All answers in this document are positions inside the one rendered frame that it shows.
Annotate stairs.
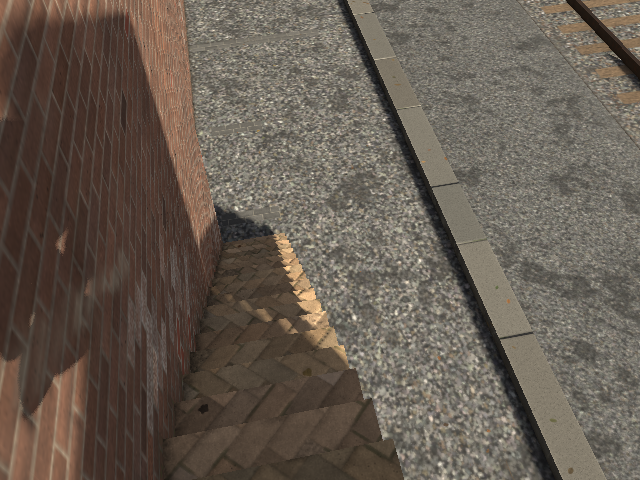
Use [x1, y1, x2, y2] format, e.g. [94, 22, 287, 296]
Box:
[163, 233, 404, 480]

